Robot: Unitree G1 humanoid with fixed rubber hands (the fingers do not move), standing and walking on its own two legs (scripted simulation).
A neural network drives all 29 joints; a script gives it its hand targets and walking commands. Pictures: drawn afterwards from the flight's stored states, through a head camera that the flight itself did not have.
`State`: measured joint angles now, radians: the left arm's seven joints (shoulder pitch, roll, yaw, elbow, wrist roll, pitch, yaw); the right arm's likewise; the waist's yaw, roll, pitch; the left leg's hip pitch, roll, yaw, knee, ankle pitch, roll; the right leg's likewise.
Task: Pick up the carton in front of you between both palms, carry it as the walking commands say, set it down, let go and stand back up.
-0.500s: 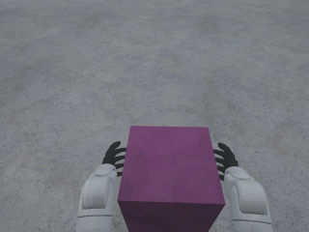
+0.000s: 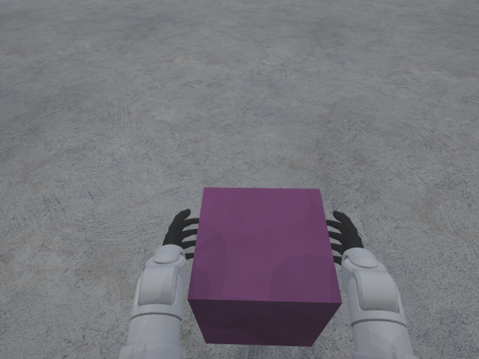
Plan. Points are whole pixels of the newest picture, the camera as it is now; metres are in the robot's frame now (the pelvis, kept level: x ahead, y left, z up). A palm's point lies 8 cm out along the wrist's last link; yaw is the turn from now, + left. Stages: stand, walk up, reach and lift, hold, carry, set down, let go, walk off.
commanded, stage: carry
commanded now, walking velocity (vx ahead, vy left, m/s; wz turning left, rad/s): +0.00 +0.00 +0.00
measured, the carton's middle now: (259, 270) +0.30 +0.00 -0.03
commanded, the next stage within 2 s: hold in 0.76 s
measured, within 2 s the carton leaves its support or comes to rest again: neither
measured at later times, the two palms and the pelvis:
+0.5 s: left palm (168, 262) +0.27 +0.16 +0.04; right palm (350, 265) +0.27 -0.14 +0.04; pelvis -0.02 +0.01 +0.00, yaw +0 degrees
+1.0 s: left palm (151, 284) +0.23 +0.17 +0.04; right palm (339, 268) +0.26 -0.12 +0.05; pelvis -0.03 +0.00 +0.01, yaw +5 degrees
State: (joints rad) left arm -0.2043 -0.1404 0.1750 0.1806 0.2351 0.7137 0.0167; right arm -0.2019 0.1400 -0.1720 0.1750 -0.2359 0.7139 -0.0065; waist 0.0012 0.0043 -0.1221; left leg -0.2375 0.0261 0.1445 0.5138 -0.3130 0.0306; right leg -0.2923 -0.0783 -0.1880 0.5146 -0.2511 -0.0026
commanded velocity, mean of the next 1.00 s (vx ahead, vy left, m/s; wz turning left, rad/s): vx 0.00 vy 0.00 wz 0.00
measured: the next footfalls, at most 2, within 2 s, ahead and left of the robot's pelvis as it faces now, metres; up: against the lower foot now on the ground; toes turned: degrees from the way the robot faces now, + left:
none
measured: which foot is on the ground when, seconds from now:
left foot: down 0.00-1.00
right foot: down 0.00-1.00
